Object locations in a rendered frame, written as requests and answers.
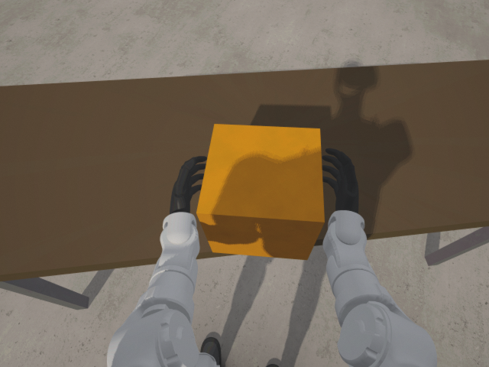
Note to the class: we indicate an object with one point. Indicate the left robot forearm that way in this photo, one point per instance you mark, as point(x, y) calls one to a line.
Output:
point(173, 281)

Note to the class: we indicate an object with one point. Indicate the right robot hand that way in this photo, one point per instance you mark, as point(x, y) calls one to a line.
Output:
point(346, 186)

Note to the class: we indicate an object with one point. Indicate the table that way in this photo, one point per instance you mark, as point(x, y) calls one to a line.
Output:
point(87, 169)

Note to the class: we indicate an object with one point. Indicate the robot left upper arm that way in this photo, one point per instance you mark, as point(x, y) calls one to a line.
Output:
point(162, 339)

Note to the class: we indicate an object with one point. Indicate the right robot forearm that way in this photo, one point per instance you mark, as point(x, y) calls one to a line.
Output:
point(352, 279)

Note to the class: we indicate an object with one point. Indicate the carton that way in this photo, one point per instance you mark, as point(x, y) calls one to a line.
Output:
point(262, 191)

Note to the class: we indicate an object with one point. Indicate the robot right upper arm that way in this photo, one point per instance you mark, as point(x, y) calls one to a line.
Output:
point(372, 336)

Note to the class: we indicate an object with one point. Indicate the left robot hand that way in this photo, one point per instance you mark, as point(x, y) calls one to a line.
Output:
point(182, 189)

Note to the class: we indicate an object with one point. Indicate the robot left shin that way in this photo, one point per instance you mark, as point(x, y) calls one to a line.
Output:
point(203, 353)

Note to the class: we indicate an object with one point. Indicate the left robot foot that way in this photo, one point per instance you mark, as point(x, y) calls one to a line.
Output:
point(211, 346)

